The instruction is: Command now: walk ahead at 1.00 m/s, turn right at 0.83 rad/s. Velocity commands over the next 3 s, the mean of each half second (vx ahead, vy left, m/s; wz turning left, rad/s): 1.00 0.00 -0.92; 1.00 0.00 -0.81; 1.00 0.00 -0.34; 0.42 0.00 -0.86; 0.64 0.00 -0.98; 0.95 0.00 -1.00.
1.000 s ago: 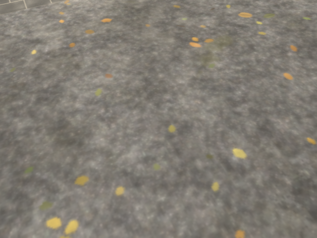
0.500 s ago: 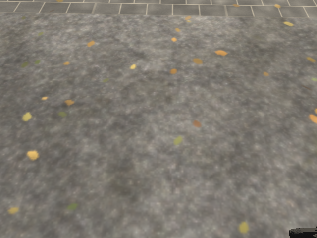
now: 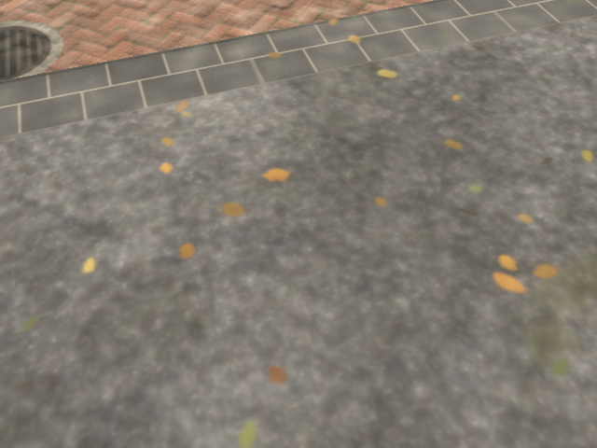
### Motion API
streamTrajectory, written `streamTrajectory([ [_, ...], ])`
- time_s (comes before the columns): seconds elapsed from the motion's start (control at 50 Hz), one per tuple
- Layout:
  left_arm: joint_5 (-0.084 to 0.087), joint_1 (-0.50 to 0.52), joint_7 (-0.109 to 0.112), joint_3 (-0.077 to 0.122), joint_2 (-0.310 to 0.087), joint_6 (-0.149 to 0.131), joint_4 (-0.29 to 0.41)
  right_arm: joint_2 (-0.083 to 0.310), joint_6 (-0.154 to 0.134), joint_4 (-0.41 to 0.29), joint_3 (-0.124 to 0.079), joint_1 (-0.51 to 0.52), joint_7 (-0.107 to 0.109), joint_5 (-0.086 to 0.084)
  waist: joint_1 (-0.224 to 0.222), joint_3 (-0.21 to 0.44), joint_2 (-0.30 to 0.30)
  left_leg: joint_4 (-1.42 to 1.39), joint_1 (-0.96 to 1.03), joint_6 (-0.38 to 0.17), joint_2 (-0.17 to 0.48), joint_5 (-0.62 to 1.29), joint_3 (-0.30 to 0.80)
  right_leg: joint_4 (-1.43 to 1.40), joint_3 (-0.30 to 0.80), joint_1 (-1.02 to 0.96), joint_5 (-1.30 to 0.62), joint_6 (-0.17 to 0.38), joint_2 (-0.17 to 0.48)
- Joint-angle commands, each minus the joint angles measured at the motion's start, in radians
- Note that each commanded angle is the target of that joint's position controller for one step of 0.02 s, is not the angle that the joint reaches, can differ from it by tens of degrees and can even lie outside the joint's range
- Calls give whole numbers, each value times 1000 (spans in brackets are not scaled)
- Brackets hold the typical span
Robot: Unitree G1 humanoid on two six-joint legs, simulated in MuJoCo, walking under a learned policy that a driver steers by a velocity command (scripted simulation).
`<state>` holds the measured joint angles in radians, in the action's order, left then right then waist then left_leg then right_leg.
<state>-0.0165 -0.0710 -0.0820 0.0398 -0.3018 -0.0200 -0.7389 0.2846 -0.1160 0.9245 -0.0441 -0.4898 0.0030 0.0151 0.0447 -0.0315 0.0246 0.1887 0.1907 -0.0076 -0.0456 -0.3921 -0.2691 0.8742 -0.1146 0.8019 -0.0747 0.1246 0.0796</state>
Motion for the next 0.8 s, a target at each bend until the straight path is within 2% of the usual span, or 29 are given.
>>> streamTrajectory([
  [0.02,0,17,-13,-14,-14,-8,55,137,-17,-82,-15,103,23,-1,-95,-71,-69,14,-180,-3,236,1198,-36,-139,-98,-278,-54,47,-95],
  [0.04,3,-49,-7,-6,-40,-6,38,174,-3,-88,-24,107,34,3,-135,-22,-101,119,-130,6,253,1383,-33,-144,-113,-348,4,60,-133],
  [0.06,5,-173,1,7,-75,-3,8,207,15,-99,-34,134,43,11,-205,48,-128,285,-119,6,274,1510,-22,-138,-107,-473,73,77,-164],
  [0.08,4,-363,12,30,-119,0,-44,230,35,-116,-43,186,47,19,-299,133,-141,527,-170,-7,295,1538,2,-131,-72,-663,148,107,-180],
  [0.1,5,-554,34,61,-167,0,-105,234,50,-133,-47,226,39,28,-370,203,-96,865,-304,-24,275,1328,23,-195,5,-893,243,140,-185],
  [0.12,38,-491,58,92,-206,14,-102,147,45,-139,-33,272,15,28,-320,114,118,1288,-572,-9,58,325,42,-268,161,-975,298,169,-116],
  [0.14,-5,-371,56,101,-323,24,-57,46,20,-254,3,143,5,21,-105,198,266,1570,-972,45,-25,-116,191,-331,687,-1180,148,364,97],
  [0.16,-4,-371,64,113,-318,26,-19,83,-11,-293,14,204,6,19,-170,304,122,1553,-1094,30,6,-69,362,-576,960,-1231,482,430,190],
  [0.18,-4,-357,77,97,-232,19,-34,122,-28,-288,13,264,4,22,-139,123,-49,1409,-1102,17,70,1,380,-675,937,-1043,583,353,182],
  [0.2,-1,-326,80,82,-184,8,-52,119,-26,-294,14,295,3,27,-79,34,-120,1275,-1027,21,115,36,378,-679,842,-867,521,298,141],
  [0.24,5,-273,86,66,-155,-25,-41,101,22,-279,24,275,4,61,-7,-34,-148,1145,-882,51,158,28,369,-682,666,-615,356,255,46],
  [0.26,9,-264,83,59,-142,-38,-38,91,45,-281,28,279,1,65,8,-48,-140,1074,-831,67,176,17,354,-691,607,-519,325,246,7],
  [0.32,12,-276,75,66,-162,-62,-30,56,59,-357,46,445,-14,48,-32,-86,-89,784,-751,91,177,204,289,-729,497,-381,206,218,-80],
  [0.36,17,-308,67,75,-169,-63,-33,32,55,-389,57,532,-22,27,-83,-73,-45,595,-702,80,145,398,273,-709,472,-418,102,171,-112],
  [0.4,24,-348,60,83,-180,-62,-38,42,51,-404,55,571,-23,13,-127,-35,-3,485,-673,64,106,492,267,-675,491,-519,-29,140,-97],
  [0.44,22,-358,65,88,-188,-59,-38,65,46,-422,49,596,-21,9,-140,-19,21,393,-646,49,85,485,286,-627,519,-616,-107,116,-70],
  [0.48,17,-324,75,94,-212,-57,-26,110,40,-401,30,511,-10,9,-93,34,30,319,-501,36,44,405,301,-515,541,-674,-260,74,-64],
  [0.5,9,-304,73,100,-243,-58,-21,161,36,-367,7,385,2,5,-27,119,22,333,-364,23,22,301,301,-361,532,-697,-380,50,-72],
  [0.52,5,-247,67,102,-262,-62,-11,202,32,-320,-14,179,18,4,100,215,8,342,-142,11,45,233,295,-127,499,-620,-377,28,-107],
  [0.54,4,-219,66,72,-158,-76,17,271,29,-285,-43,-50,42,29,185,344,-81,350,105,-16,229,-86,472,204,430,-460,-114,19,-158],
  [0.56,49,-328,66,29,0,-74,68,340,30,-290,-54,-7,37,73,56,427,-400,130,272,-90,512,-417,1028,472,316,-146,618,-11,-264],
  [0.58,28,-306,76,19,-70,-58,65,280,38,-304,-59,117,28,53,23,345,-362,42,157,-119,503,-558,1185,552,267,-26,508,6,-171],
  [0.6,4,-226,71,31,-125,-43,56,180,45,-318,-39,198,23,41,25,215,-210,55,22,-111,451,-483,986,528,233,-17,407,3,-110],
  [0.62,-9,-184,58,33,-132,-33,56,133,48,-298,-28,210,18,38,18,136,-99,67,-88,-102,405,-279,809,483,213,-39,361,-7,-72],
  [0.64,-19,-142,41,32,-117,-23,67,118,47,-268,-23,184,18,39,14,89,-75,56,-159,-83,361,-128,676,456,209,-56,355,-13,-45],
  [0.66,-24,-138,26,25,-90,-10,85,104,39,-235,-17,158,18,34,-5,57,-110,44,-210,-77,347,-43,590,443,209,-59,353,-21,-22],
  [0.7,-23,-88,10,7,-46,14,123,72,18,-185,-10,120,1,12,-24,11,-121,11,-247,-61,337,104,466,440,199,-15,327,-25,13],
  [0.74,-22,-33,2,-3,-39,22,163,78,2,-168,-11,120,-10,6,-40,-16,-104,-23,-283,-59,336,248,345,419,181,13,246,-32,26],
  [0.8,-16,62,-7,-13,-48,19,207,88,-16,-145,-9,129,-12,17,-60,-81,-93,-86,-347,-50,282,397,177,234,155,-20,104,-32,5],
])
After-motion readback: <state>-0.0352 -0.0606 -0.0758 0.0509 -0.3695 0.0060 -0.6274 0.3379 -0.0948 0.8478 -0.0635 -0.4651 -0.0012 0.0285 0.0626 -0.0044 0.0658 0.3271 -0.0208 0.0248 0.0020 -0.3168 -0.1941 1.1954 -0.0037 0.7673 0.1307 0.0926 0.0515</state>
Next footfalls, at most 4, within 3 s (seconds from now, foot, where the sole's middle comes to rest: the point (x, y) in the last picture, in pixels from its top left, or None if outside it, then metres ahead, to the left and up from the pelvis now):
0.12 right None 0.31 -0.04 -0.76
0.54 left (297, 333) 0.76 0.00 -0.76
1.00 right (458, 276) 0.90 -0.43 -0.76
1.42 left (513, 163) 1.32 -0.69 -0.76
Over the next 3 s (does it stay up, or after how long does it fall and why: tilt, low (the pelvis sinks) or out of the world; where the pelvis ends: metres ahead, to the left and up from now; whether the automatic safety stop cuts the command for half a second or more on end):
stays up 1.10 -1.40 -0.01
